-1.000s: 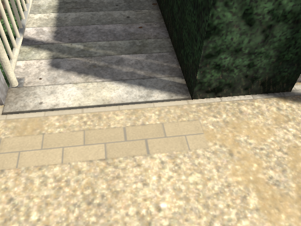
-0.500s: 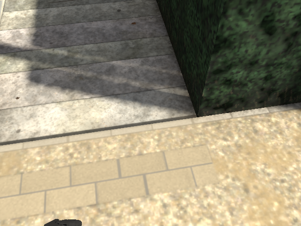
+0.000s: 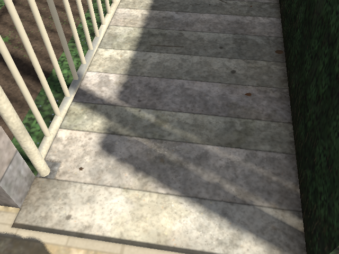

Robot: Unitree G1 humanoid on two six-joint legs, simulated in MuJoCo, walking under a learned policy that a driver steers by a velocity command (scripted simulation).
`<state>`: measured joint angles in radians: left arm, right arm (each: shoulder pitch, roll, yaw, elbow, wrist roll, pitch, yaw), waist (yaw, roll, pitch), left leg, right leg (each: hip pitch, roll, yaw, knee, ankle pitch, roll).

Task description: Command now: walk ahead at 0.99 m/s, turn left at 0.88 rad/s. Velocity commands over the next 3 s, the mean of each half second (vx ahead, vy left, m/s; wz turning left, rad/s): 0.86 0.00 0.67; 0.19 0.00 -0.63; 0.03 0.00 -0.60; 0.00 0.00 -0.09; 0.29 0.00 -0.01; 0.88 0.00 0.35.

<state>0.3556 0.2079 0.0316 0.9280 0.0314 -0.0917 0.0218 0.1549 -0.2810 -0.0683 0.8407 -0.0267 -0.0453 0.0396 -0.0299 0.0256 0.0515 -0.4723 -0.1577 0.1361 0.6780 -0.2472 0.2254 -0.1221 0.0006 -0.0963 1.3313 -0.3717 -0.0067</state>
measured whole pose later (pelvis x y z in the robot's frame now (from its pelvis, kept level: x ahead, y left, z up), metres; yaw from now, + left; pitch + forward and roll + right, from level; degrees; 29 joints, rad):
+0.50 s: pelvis +0.46 -0.04 +0.03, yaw +19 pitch +2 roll -1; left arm 0.26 0.30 0.04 0.81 0.02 -0.11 -0.01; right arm 0.21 -0.34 -0.07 0.80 -0.05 -0.06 0.00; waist 0.01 0.02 0.09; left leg -0.40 -0.10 -0.08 1.23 -0.40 0.05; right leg -0.35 0.03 0.02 0.48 -0.16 -0.01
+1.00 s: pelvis +0.63 +0.01 +0.04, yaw -5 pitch +0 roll +0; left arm 0.21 0.33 0.09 0.69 0.01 0.07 -0.03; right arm 0.15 -0.26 -0.03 0.71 -0.03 -0.02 -0.04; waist 0.02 -0.03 0.08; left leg -0.31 0.08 0.14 0.43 -0.12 0.02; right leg -0.50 0.00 -0.03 1.06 -0.42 0.02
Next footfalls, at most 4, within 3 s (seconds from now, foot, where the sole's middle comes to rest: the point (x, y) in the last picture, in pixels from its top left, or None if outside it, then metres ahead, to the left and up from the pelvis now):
0.36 right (209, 219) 0.59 -0.12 -0.74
0.74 left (146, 188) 0.74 0.13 -0.74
1.14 right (208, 203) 0.66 -0.13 -0.74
1.54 left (161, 192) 0.72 0.07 -0.74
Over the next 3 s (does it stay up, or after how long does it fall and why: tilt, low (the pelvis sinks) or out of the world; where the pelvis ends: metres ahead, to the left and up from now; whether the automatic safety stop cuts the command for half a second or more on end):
stays up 1.03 -0.12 -0.01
